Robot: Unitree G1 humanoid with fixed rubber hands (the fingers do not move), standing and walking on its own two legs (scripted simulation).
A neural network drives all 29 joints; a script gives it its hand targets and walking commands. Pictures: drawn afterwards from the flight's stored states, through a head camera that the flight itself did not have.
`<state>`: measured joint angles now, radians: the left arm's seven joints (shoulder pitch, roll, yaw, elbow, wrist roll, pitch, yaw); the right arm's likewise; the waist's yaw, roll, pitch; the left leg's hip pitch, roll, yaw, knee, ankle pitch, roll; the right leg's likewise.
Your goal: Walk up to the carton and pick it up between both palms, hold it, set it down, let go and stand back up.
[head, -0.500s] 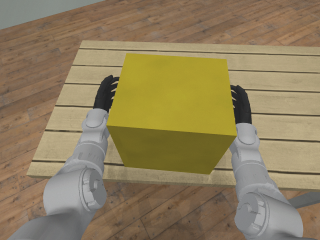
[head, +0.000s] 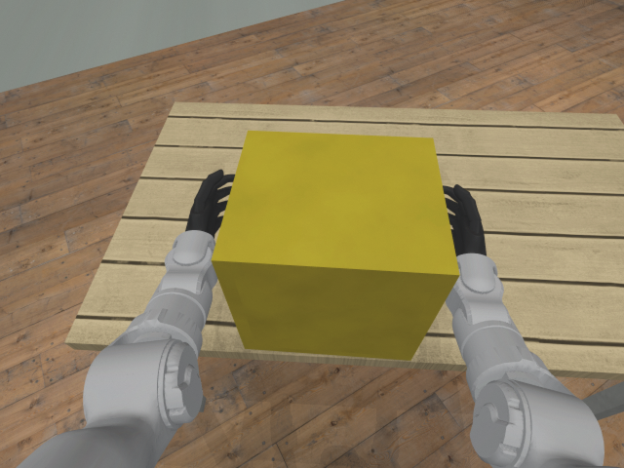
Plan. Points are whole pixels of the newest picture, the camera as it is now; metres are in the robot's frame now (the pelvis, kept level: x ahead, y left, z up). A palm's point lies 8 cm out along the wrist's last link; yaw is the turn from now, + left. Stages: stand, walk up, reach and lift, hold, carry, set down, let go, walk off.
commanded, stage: reach and lift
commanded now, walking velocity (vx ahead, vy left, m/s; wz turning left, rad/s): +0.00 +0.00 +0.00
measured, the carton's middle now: (332, 250) +0.42 +0.00 -0.01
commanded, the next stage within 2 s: none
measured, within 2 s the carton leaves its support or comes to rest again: leaves its support in 0.04 s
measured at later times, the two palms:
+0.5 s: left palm (192, 212) +0.40 +0.18 +0.11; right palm (484, 227) +0.38 -0.18 +0.10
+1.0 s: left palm (182, 210) +0.37 +0.17 +0.14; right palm (501, 227) +0.36 -0.18 +0.13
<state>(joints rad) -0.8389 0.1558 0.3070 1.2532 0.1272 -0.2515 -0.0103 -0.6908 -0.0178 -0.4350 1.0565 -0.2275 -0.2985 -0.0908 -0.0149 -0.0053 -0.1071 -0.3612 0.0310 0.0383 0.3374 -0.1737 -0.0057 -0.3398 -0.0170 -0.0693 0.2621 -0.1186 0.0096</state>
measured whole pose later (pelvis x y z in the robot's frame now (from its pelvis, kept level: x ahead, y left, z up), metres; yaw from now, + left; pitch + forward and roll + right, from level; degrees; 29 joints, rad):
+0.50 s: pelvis -0.01 +0.00 +0.00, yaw +0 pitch +4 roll -1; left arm -0.81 0.15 0.27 1.07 0.09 -0.02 0.00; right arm -0.71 -0.06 -0.28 0.97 -0.05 -0.10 -0.10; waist -0.02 -0.02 -0.08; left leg -0.21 0.03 0.05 0.30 -0.16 0.00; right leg -0.20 -0.02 -0.06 0.24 -0.11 0.01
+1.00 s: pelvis -0.01 +0.00 +0.00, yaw +1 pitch -3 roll -1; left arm -0.64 0.07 0.31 0.54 0.19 0.32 -0.05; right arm -0.61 -0.08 -0.16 0.75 0.05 0.05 -0.11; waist -0.05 -0.04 -0.01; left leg -0.07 0.02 0.02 0.29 -0.17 -0.01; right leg -0.05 -0.02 -0.07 0.24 -0.13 0.01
